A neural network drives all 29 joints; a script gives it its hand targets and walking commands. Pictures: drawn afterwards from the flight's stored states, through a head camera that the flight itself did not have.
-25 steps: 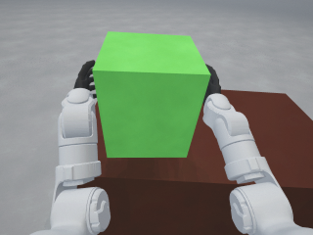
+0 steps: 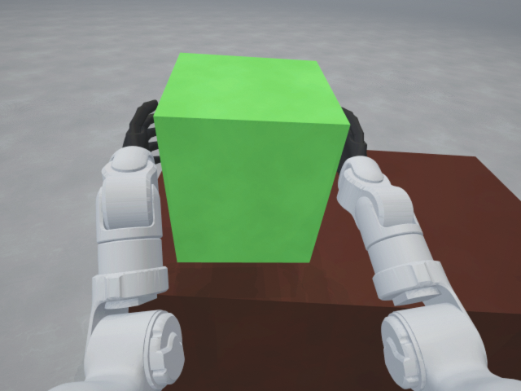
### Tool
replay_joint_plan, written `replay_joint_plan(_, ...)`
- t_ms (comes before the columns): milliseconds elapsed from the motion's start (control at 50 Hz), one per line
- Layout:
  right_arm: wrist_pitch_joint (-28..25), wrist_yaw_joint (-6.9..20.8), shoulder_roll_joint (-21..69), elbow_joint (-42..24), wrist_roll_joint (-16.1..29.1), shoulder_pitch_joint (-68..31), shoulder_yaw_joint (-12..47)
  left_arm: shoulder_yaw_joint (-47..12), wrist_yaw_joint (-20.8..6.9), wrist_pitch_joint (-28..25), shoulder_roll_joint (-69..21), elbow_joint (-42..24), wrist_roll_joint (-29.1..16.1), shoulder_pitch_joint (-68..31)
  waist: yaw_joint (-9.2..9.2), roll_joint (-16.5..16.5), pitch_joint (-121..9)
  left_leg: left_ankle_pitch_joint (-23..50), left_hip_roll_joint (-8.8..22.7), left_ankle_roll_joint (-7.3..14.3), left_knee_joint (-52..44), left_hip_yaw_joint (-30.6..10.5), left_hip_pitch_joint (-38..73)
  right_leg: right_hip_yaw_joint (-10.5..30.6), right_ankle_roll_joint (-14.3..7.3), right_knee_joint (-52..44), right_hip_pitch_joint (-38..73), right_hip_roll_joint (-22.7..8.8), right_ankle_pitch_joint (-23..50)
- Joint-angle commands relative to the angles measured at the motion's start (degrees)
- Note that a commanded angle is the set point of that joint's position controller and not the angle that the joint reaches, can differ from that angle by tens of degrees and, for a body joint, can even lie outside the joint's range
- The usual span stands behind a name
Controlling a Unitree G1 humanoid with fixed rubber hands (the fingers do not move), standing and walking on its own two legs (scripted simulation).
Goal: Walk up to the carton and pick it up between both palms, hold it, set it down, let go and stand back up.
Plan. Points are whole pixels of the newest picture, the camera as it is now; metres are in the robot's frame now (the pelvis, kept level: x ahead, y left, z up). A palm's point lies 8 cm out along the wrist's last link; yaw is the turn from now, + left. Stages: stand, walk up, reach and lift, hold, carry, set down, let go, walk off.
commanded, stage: hold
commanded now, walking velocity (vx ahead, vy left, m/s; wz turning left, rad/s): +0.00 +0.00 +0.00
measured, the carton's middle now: (247, 161) +0.40 +0.01 +0.21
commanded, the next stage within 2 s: set down in 1.54 s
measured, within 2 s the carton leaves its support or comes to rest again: neither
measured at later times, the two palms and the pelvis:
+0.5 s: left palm (138, 154) +0.36 +0.16 +0.25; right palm (350, 161) +0.36 -0.14 +0.24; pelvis +0.00 +0.00 +0.00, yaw +0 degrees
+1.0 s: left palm (138, 157) +0.36 +0.16 +0.24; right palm (348, 157) +0.37 -0.14 +0.24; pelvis +0.00 +0.00 +0.00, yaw +0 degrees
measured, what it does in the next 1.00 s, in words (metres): stands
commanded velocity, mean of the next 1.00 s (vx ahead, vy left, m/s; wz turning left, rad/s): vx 0.00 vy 0.00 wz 0.00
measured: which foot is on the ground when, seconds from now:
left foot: down 0.00-1.00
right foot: down 0.00-1.00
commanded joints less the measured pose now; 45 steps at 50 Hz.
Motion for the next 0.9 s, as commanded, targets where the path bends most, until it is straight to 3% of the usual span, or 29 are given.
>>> replay_joint_plan(0,-2.8,7.6,31.3,-18.8,6.4,-53.0,19.8,-25.7,-7.7,-4.4,-29.5,-5.6,-12.6,-40.2,-0.65,4.8,-23.6,12.2,-6.0,1.2,-1.1,3.9,10.7,-1.0,2.6,-3.6,-2.5,4.4,9.2)
replay_joint_plan(680,-2.9,7.7,31.0,-18.8,6.6,-53.1,19.8,-26.1,-7.3,-4.5,-29.8,-5.9,-12.8,-40.2,-0.73,5.2,-24.1,12.8,-5.9,1.0,-0.9,3.8,10.9,-1.0,2.5,-3.5,-2.7,4.5,9.1)
replay_joint_plan(700,-2.9,7.8,30.3,-19.1,6.7,-55.4,19.9,-25.9,-7.2,-3.9,-29.8,-2.5,-12.9,-39.5,0.56,5.7,-23.2,11.7,-5.6,1.1,-1.1,3.4,10.4,-0.8,2.9,-3.8,-5.1,4.2,7.1)
replay_joint_plan(740,-2.9,8.0,30.7,-18.4,6.4,-55.7,19.5,-25.8,-6.9,-3.8,-30.1,-1.8,-13.1,-39.7,0.57,5.0,-22.9,10.3,-5.4,1.4,-1.3,3.4,10.0,-0.9,2.9,-4.1,-6.2,4.2,5.3)
replay_joint_plan(880,-2.1,7.3,31.5,-19.9,8.2,-54.8,20.7,-27.4,-6.1,-4.2,-30.7,-4.8,-14.8,-40.2,-0.06,5.1,-26.3,14.2,-5.6,0.8,0.5,3.0,11.7,-0.5,3.2,-3.5,-5.3,4.6,10.3)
